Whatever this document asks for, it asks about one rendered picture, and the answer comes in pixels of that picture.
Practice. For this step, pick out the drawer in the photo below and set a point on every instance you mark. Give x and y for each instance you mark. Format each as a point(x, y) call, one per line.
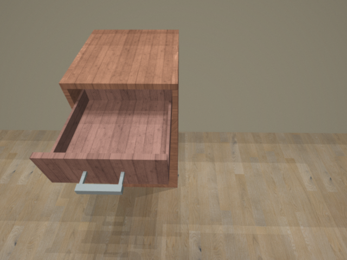
point(110, 131)

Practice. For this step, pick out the cabinet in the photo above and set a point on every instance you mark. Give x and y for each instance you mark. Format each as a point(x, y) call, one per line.
point(129, 59)

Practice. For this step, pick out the handle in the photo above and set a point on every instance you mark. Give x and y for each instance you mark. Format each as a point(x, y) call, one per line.
point(114, 189)

